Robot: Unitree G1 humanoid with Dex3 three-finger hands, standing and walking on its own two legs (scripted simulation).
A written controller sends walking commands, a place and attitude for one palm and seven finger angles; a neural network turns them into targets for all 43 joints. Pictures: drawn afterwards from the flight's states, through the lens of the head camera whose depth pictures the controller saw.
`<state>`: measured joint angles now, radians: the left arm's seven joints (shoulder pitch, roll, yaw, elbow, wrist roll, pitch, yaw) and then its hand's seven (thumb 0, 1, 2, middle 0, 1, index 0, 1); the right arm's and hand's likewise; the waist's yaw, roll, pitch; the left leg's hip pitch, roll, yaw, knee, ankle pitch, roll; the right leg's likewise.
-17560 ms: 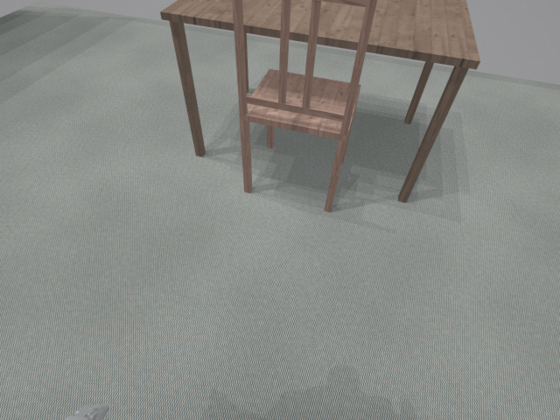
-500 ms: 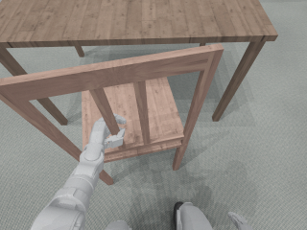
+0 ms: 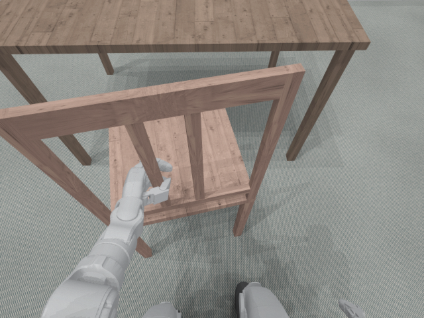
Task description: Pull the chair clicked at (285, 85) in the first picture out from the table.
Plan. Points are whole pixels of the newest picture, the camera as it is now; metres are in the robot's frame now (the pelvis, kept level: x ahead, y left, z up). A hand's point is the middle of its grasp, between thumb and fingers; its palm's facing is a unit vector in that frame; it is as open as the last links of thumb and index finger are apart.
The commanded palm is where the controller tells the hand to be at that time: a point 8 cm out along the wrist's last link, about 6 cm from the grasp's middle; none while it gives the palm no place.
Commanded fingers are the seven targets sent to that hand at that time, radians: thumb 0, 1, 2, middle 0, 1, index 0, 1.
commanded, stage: step backward, pulling the chair out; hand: left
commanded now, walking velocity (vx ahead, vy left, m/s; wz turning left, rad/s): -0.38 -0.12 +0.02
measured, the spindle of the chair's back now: (154, 173) +0.40 +0.12 -0.03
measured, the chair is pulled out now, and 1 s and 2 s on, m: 0.27 0.36 0.51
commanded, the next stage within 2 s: stop walking, hand still on the chair in 1.84 s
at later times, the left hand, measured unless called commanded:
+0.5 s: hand (156, 221) +0.30 +0.11 -0.06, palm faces -0.04 -0.98 -0.21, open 5.6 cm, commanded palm +0.30 +0.16 -0.05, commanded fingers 0.00 0.90 0.90 -0.50 -1.45 -0.50 -1.45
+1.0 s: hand (153, 233) +0.27 +0.11 -0.05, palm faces +0.02 -0.98 -0.19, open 5.6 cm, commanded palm +0.26 +0.16 -0.05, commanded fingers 0.00 0.90 0.90 -0.50 -1.45 -0.50 -1.45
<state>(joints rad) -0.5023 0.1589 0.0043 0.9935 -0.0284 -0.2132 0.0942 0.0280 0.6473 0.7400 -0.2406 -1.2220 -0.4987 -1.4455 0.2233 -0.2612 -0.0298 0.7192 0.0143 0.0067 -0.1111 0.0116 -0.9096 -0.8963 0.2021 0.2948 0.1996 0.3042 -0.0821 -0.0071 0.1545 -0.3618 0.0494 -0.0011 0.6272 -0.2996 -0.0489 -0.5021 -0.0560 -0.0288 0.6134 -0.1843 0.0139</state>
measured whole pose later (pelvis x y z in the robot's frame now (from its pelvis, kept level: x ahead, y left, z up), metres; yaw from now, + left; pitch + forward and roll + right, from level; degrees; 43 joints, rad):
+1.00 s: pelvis -0.10 -0.03 +0.01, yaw +0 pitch +2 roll -1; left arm -0.54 0.19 0.07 1.05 -0.03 -0.25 0.08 0.05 0.62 0.78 -0.27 -1.20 -0.50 -1.45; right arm 0.20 -0.22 0.00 0.79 0.02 -0.02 -0.07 0.01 -0.91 -0.90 0.21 0.30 0.20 0.30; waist -0.04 0.03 0.21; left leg -0.38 0.08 -0.03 0.73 -0.34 -0.05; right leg -0.34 0.00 -0.03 0.51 -0.20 0.00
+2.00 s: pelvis -0.23 -0.02 +0.00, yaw -2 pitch +0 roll +1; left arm -0.47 0.19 0.08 1.06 -0.06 -0.17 0.09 0.07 0.64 0.75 -0.24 -1.18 -0.50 -1.45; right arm 0.26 -0.28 -0.01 0.76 0.04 -0.01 -0.12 0.01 -0.91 -0.90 0.20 0.30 0.20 0.30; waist -0.06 0.00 0.12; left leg -0.33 0.05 0.03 0.61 -0.28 -0.04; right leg -0.45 -0.04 -0.01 0.56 -0.15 0.02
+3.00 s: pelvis -0.16 -0.01 +0.01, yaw -2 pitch +0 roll +0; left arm -0.01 0.13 -0.04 0.62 -0.04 -0.12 0.11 0.06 0.61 0.76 -0.23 -1.24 -0.50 -1.45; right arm 0.22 -0.22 0.01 0.68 0.04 0.04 -0.09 0.01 -0.91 -0.90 0.20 0.29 0.20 0.30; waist -0.04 0.01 0.04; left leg -0.16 0.04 0.05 0.47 -0.31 -0.03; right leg -0.30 -0.06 -0.01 0.48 -0.17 0.04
